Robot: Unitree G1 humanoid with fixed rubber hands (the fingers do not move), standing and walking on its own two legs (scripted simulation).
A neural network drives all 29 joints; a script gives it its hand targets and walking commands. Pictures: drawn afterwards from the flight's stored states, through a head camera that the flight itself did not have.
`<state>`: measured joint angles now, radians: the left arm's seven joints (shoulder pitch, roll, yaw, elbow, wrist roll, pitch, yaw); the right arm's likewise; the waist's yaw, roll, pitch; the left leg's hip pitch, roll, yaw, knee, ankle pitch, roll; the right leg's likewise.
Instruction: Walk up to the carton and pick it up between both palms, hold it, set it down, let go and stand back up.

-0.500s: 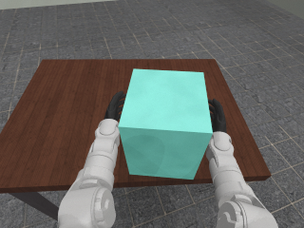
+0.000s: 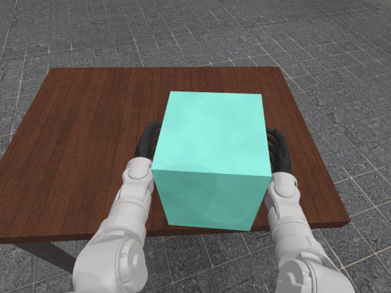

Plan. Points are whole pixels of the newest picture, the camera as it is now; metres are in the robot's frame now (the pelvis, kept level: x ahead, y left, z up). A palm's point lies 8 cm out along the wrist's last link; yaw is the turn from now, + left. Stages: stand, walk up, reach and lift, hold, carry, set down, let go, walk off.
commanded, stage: set down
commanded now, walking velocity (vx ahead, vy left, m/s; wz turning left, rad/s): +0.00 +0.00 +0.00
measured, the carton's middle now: (211, 164) +0.41 -0.02 +0.01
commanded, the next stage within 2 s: none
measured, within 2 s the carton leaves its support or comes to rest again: rests again in 0.02 s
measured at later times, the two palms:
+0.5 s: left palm (146, 156) +0.41 +0.13 +0.04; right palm (280, 170) +0.37 -0.16 +0.04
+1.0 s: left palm (148, 156) +0.41 +0.12 +0.03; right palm (281, 173) +0.37 -0.17 +0.03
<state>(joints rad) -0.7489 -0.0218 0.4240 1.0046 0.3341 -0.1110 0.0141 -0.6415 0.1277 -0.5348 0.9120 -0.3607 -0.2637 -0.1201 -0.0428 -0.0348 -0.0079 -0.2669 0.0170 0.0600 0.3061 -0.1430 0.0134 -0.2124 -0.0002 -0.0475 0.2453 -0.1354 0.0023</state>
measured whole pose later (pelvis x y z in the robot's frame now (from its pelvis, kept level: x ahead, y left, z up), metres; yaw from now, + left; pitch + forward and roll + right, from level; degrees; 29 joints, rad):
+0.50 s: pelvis +0.00 +0.00 +0.00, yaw +0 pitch +7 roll -1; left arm -0.76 -0.04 0.48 1.02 0.39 -0.17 0.01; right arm -0.64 0.13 -0.59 0.93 -0.42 -0.34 -0.11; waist -0.03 -0.03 0.00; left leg -0.30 0.02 0.07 0.31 -0.14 0.01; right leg -0.24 0.00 -0.05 0.25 -0.13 0.00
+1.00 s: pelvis +0.00 +0.00 +0.00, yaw +0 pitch +7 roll -1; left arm -0.77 -0.06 0.54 0.98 0.45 -0.20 -0.03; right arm -0.64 0.16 -0.64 0.91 -0.46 -0.36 -0.10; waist -0.03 -0.05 0.02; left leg -0.30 0.03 0.08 0.31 -0.14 0.01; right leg -0.26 0.00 -0.05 0.27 -0.14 0.00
